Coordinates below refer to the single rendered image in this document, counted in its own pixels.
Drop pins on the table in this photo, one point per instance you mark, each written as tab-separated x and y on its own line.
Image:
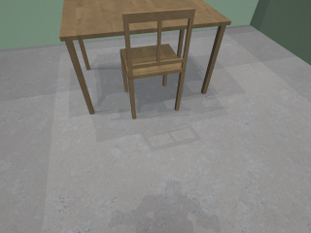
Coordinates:
92	19

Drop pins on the chair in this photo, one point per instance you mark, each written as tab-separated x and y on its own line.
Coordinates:
156	60

